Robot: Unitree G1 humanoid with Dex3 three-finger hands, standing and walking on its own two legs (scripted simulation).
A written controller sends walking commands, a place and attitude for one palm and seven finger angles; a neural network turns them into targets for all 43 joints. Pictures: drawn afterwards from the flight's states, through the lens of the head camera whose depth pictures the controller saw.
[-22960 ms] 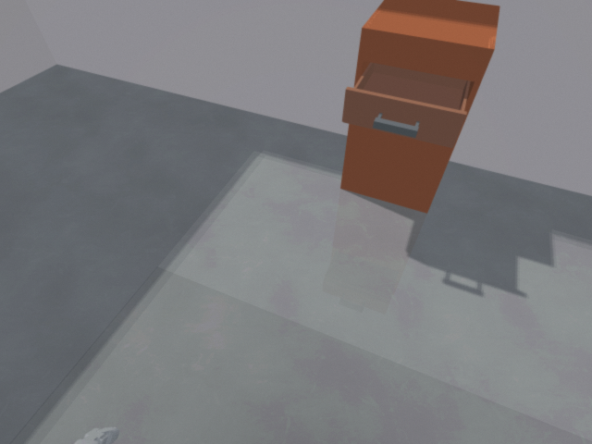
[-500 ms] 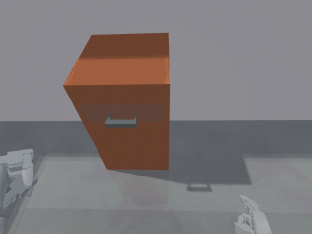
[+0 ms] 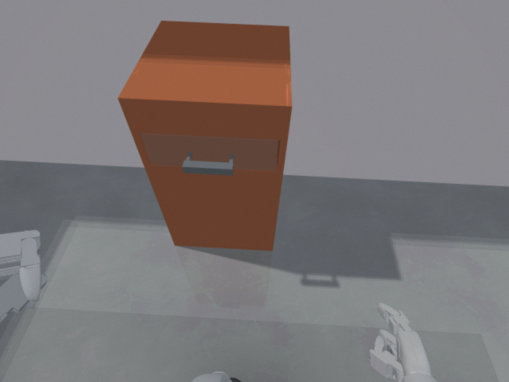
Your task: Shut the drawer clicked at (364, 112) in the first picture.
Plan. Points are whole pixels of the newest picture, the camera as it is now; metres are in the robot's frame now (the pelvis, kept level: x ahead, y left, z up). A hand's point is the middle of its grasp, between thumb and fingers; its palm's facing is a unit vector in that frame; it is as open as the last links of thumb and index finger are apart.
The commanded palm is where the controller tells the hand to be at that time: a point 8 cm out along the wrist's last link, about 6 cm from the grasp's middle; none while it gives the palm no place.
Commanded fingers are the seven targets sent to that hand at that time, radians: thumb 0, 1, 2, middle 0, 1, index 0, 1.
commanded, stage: step back with the hand held close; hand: left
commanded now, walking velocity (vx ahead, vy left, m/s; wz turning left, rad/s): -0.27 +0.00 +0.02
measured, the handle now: (209, 161) +0.69 +0.18 -0.17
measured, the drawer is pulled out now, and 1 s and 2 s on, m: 0.00 0.00 0.00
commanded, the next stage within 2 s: stop stepping back and stand still in 0.92 s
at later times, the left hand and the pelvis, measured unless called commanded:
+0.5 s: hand (8, 332) +0.14 +0.24 +0.17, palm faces +0.35 -0.78 -0.51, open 3.3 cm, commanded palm +0.07 +0.28 +0.19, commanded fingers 0.00 0.90 0.90 -1.40 -1.60 -1.40 -1.60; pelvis -0.05 -0.01 -0.01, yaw +0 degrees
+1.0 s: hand out of the picture +0.10 +0.27 +0.17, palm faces +0.32 -0.85 -0.41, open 3.3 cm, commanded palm +0.03 +0.31 +0.19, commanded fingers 0.00 0.90 0.90 -1.40 -1.60 -1.40 -1.60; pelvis -0.11 +0.03 +0.00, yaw -2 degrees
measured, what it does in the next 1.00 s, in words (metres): walks backwards: right foot, then left foot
